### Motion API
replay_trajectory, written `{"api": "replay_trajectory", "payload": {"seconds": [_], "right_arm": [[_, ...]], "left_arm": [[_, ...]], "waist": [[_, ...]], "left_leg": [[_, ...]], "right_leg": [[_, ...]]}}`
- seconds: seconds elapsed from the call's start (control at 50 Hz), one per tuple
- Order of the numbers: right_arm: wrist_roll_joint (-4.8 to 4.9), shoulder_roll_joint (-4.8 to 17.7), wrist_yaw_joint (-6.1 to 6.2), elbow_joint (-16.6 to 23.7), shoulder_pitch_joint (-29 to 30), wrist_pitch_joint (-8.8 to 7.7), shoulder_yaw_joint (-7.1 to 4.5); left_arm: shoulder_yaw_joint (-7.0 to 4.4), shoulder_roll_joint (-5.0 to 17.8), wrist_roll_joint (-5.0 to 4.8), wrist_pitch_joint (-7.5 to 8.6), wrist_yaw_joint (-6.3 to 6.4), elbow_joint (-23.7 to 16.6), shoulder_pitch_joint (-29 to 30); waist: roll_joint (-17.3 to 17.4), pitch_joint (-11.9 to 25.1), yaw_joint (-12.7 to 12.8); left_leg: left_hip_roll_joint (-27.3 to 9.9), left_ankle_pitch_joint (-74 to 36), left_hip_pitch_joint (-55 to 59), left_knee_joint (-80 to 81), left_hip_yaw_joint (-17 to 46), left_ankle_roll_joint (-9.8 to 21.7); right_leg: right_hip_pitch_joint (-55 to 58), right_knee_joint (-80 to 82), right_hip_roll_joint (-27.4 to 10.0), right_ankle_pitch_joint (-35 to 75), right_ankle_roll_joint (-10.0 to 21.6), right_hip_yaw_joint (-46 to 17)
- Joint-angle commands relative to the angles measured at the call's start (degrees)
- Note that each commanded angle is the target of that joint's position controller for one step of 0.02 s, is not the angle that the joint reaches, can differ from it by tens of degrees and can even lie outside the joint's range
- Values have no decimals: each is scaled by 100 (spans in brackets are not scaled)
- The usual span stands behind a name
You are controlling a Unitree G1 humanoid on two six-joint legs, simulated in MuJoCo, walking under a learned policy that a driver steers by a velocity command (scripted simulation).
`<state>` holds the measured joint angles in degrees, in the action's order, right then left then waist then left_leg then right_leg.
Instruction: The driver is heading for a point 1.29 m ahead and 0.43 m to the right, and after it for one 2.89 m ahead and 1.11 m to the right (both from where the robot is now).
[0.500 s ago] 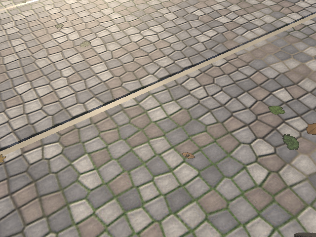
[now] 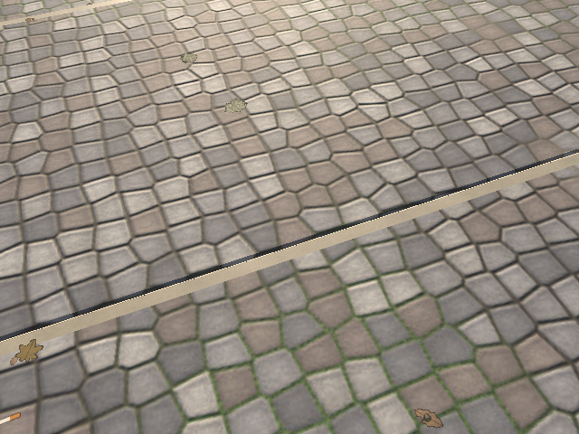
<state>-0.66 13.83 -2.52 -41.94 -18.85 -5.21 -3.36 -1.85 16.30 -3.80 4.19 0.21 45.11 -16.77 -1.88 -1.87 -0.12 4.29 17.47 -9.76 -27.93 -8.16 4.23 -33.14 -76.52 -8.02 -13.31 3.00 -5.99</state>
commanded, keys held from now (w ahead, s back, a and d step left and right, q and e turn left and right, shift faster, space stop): w+e+shift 0.64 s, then w+shift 0.34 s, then w+q+shift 0.02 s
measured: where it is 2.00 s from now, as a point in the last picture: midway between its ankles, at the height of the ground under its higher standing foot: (494, 112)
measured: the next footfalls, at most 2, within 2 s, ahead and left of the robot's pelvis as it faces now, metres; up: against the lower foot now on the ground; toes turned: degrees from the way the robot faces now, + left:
right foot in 0.26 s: +0.47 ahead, -0.11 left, +0.00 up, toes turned -13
left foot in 0.70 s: +0.90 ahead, -0.10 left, +0.00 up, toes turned -44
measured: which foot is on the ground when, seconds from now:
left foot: down 0.00-0.28, up 0.30-0.68, down 0.70-1.00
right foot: up 0.00-0.24, down 0.26-0.70, up 0.72-1.00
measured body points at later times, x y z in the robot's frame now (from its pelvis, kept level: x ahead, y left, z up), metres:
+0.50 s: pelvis +0.45 -0.08 +0.00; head +0.46 -0.10 +0.45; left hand +0.54 +0.16 -0.12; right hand +0.61 -0.37 -0.03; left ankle +0.61 +0.09 -0.64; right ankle +0.43 -0.10 -0.73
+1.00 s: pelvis +0.86 -0.23 +0.00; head +0.87 -0.25 +0.45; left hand +1.20 -0.25 -0.04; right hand +0.62 -0.37 -0.12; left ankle +0.87 -0.07 -0.73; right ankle +0.89 -0.44 -0.66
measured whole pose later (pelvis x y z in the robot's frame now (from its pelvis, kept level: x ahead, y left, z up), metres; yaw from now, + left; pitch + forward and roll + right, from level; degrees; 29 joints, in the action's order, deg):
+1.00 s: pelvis +0.86 -0.23 +0.00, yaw -42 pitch +1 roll +4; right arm 0.9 15.4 -1.1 -49.8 -32.7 -6.0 -3.5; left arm -0.7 15.7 -0.6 4.8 -1.9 33.9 -2.2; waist -2.3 -1.1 -7.1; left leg 3.9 18.0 0.7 -16.6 0.8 0.7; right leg -43.1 -54.6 -4.9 -8.0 3.6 -3.2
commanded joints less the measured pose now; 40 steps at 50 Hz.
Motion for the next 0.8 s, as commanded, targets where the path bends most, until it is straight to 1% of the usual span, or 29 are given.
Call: {"api": "replay_trajectory", "payload": {"seconds": [0.02,0.08,0.14,0.18,0.22,0.24,0.26,0.28,0.3,0.32,0.34,0.36,0.38,0.4,0.44,0.48,0.52,0.54,0.56,0.6,0.64,0.66,0.68,0.7,0.72,0.74,0.76,0.78,0.8], "right_arm": [[-15,333,21,249,480,-237,-96],[-87,415,155,189,483,-303,-98],[-6,735,294,42,110,-324,-143],[-9,1031,386,-8,38,-230,-190],[-8,1444,478,61,185,-4,-301],[36,1635,473,148,496,87,-364],[65,1623,417,283,945,92,-357],[172,1152,287,298,1373,-13,-234],[92,-241,120,630,683,-269,144],[249,-26,46,960,243,-494,256],[323,687,48,1038,996,-590,126],[323,723,96,1148,1258,-589,86],[165,627,156,1075,1194,-530,115],[54,626,191,1014,1048,-456,94],[23,776,283,956,994,-316,33],[-83,666,339,1189,1646,-253,85],[-92,336,326,1450,2331,-242,166],[-52,232,306,1535,2540,-243,180],[27,256,285,1594,2659,-255,149],[205,518,268,1619,2651,-291,5],[313,769,263,1621,2608,-354,-119],[338,947,264,1520,2219,-393,-220],[349,1147,275,1317,1314,-421,-358],[331,1257,307,1046,-124,-378,-396],[83,1650,269,807,-840,-355,-417],[50,1541,118,637,-907,-367,-419],[97,930,143,747,-535,-297,-325],[60,812,164,642,-322,-223,-282],[-10,824,142,524,-302,-198,-270]], "left_arm": [[-68,147,58,-233,-15,-171,-230],[-47,167,143,-132,-62,-426,429],[-1,108,187,15,-257,-596,1034],[-72,278,142,68,-394,-746,1138],[-256,656,25,-19,-400,-727,469],[-406,974,8,-143,-369,-587,-395],[-623,1415,69,-313,-296,-225,-1831],[-679,1492,68,-458,-176,44,-2644],[-536,1350,310,-382,-226,5,-2073],[-385,1008,481,-174,-245,-443,-1352],[-381,720,407,-58,-269,-610,-1317],[-367,722,372,58,-321,-619,-1018],[-359,713,341,150,-344,-722,-603],[-373,789,347,177,-288,-832,-263],[-330,679,284,168,-186,-893,-86],[-281,541,199,152,-49,-821,-258],[-294,556,167,68,58,-734,-336],[-326,622,159,22,75,-690,-386],[-361,683,151,-8,74,-634,-504],[-384,650,96,-28,90,-528,-618],[-414,578,77,-55,124,-473,-619],[-435,600,133,-77,129,-461,-554],[-440,631,238,-103,91,-489,-408],[-326,451,438,-105,15,-667,-73],[-91,-481,344,-74,-34,-726,-1248],[21,-187,-57,-42,-5,-692,-1538],[-55,315,-14,-60,29,-691,-758],[-80,491,149,-22,9,-842,4],[-80,437,310,50,-1,-1017,685]], "waist": [[450,-573,225],[422,-791,110],[65,-781,-153],[332,-545,-49],[917,87,468],[1184,477,1013],[1144,1034,1727],[235,896,2130],[-2262,676,820],[-1981,1727,395],[-609,1160,675],[578,493,274],[979,223,-39],[933,44,-234],[688,-150,-329],[530,-420,-70],[192,-493,231],[22,-424,377],[-84,-276,520],[-296,-92,566],[-459,-44,467],[-541,198,220],[-585,766,-308],[-610,1706,-1020],[1776,2683,-419],[3071,2596,-407],[1912,1522,-680],[861,834,-715],[183,365,-716]], "left_leg": [[-1499,-1220,-678,1985,705,422],[-1057,-1997,-682,2220,-204,205],[-1205,-2888,32,2329,-531,-65],[-1374,-5034,921,1880,-614,-282],[-1551,-7753,1702,694,-614,-382],[-1686,-8649,1646,-369,-561,-339],[-1663,-8453,985,-1985,-379,-232],[-823,-4607,-229,-4619,-434,-358],[309,1651,-2829,-7068,447,-539],[291,1546,-3862,-7387,1666,-219],[-15,925,-3758,-6658,1774,105],[-234,456,-3607,-5843,1723,162],[-434,213,-3192,-5295,1814,74],[-559,60,-2845,-4972,1894,-85],[-758,-66,-2547,-4178,1809,-372],[-744,-542,-2333,-2957,1496,-640],[-515,-1559,-1854,-1618,1240,-829],[-362,-1926,-1507,-1035,1114,-880],[-208,-2237,-1127,-699,1069,-937],[-157,-2383,-874,-181,1338,-991],[-235,-2094,-941,192,1523,-893],[-234,-1941,-686,200,1408,-777],[-276,-1839,144,119,1249,-589],[-796,-1195,1887,-546,1568,-340],[-2173,844,3959,24,4474,586],[-2834,3217,4051,1089,6847,1097],[-2491,3400,3309,1287,6157,898],[-2168,2233,2455,1276,5097,705],[-1846,1135,1718,1269,4272,591]], "right_leg": [[-717,157,-350,575,-177,-147],[-824,1458,-64,1834,-225,300],[-475,2956,214,2800,5,883],[-152,3564,609,2712,218,1303],[588,3465,1104,1898,392,1698],[1472,3249,1207,1348,570,1644],[3116,3184,1148,1074,812,1262],[4223,3779,950,1263,1020,697],[5127,3767,592,839,1744,-1126],[5470,5506,-420,-2249,2526,-4133],[4816,6423,-450,-3062,2079,-4479],[3807,6610,-409,-3029,1804,-4338],[2956,6497,-233,-2524,1778,-4037],[2312,6456,60,-1972,1781,-3590],[1714,6529,452,-1038,1707,-2715],[1155,6561,762,-114,1610,-2009],[768,6410,1122,217,1342,-1531],[650,6350,1208,183,1185,-1450],[633,6332,1172,29,1091,-1564],[1166,6013,1064,-278,958,-1904],[1986,5512,879,147,824,-2172],[2411,5063,795,1070,743,-2126],[2649,4077,870,2290,572,-1856],[1945,2452,876,2444,399,-1526],[69,293,1579,-1266,148,-1034],[-1204,-769,1275,-1555,61,-639],[-1610,-909,926,-995,103,-461],[-1514,-691,812,-659,119,-287],[-1328,-337,717,-612,154,-216]]}}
